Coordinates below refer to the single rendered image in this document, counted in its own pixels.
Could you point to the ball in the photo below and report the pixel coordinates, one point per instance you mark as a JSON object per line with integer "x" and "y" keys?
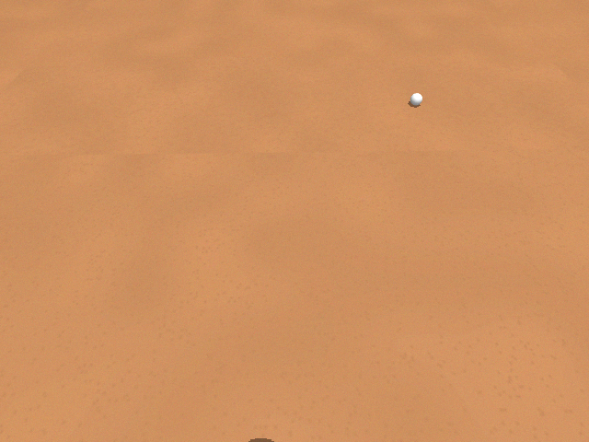
{"x": 416, "y": 99}

